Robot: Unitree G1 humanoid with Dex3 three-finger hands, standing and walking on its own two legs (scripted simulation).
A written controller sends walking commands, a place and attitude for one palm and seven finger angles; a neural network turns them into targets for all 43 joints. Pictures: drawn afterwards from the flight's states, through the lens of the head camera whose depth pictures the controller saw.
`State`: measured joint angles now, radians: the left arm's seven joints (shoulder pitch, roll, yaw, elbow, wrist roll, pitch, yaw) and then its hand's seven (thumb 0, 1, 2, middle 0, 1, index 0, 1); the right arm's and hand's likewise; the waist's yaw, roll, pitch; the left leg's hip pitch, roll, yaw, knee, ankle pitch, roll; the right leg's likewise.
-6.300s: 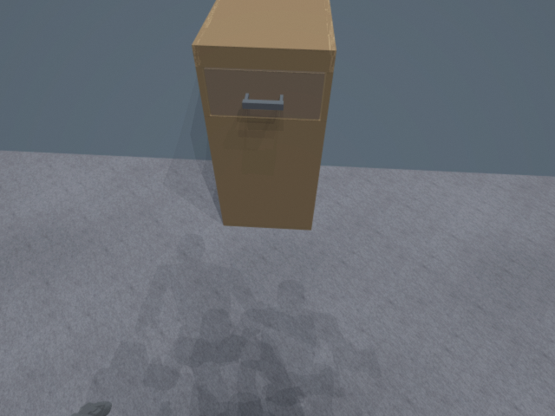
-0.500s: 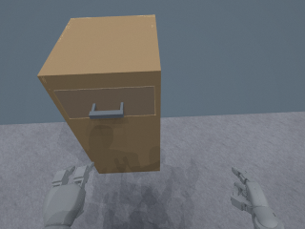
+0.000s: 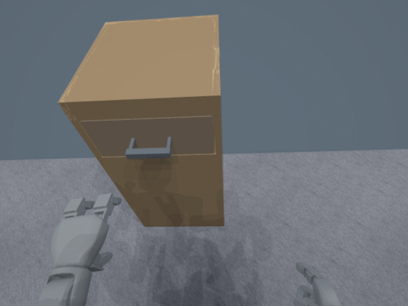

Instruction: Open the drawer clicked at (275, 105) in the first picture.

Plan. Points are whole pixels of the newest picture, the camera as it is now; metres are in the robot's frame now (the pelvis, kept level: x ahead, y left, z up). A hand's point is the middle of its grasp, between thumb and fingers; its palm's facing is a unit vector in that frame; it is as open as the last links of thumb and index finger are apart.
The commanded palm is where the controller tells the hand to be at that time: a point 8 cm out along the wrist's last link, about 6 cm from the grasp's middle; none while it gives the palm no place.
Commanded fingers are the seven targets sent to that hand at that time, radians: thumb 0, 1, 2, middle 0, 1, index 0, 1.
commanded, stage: raise the hand with hooked fingers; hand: left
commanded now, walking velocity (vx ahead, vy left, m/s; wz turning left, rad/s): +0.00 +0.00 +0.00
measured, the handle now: (149, 147) +0.52 +0.23 -0.06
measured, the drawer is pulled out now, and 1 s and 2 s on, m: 0.00 0.00 0.00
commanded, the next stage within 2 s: move the hooked fingers above the handle in 1.04 s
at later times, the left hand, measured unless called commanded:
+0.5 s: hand (81, 197) +0.28 +0.26 +0.07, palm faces +0.06 -0.08 -0.99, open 13.6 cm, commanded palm +0.26 +0.27 +0.13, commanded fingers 0.00 -0.50 0.30 -0.30 -1.20 -0.30 -1.20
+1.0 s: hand (79, 185) +0.30 +0.27 +0.09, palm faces +0.04 -0.09 -1.00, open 13.8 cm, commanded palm +0.28 +0.27 +0.15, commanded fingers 0.00 -0.50 0.30 -0.30 -1.20 -0.30 -1.20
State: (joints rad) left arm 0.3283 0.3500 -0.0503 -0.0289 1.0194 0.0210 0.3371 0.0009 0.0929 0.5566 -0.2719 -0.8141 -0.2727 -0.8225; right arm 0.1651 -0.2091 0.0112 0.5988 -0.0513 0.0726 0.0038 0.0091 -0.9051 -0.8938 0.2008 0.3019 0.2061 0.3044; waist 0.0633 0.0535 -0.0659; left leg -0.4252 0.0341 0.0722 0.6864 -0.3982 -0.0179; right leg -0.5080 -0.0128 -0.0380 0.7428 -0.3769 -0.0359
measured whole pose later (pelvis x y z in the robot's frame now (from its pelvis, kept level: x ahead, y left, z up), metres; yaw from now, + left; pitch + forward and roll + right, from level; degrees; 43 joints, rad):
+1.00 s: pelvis +0.00 +0.03 +0.02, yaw +1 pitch +4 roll +0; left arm -0.06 0.44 -0.07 0.08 0.96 0.01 0.13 0.00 -0.49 0.30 -0.31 -1.20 -0.32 -1.20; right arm 0.17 -0.26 -0.03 0.65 0.01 0.10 -0.01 0.01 -0.91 -0.89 0.20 0.30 0.20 0.30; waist 0.08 0.07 -0.01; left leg -0.24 0.00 0.07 0.47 -0.29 0.02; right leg -0.30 -0.04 -0.04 0.50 -0.26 0.01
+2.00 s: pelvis -0.01 +0.01 +0.01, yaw +1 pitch +10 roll +1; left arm -0.50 0.36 -0.12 0.73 1.06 0.01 0.30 0.00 -0.49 0.30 -0.31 -1.20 -0.31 -1.20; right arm 0.25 -0.25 -0.07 0.70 0.01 0.07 -0.03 0.01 -0.91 -0.89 0.20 0.30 0.20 0.30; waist -0.01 0.05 -0.08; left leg -0.44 0.01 0.06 0.60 -0.33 0.00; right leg -0.51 -0.03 -0.04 0.63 -0.30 -0.02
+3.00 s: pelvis +0.00 +0.03 -0.01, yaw -1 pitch +20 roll -1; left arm -0.79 0.34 -0.08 1.09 1.09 0.04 0.43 0.00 -0.49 0.30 -0.31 -1.20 -0.31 -1.20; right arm 0.36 -0.24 -0.07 0.73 -0.03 0.08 0.02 0.00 -0.91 -0.89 0.20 0.30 0.20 0.30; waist -0.11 0.06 -0.15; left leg -0.72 0.03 0.08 0.78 -0.41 0.03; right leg -0.77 -0.02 -0.03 0.75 -0.34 0.01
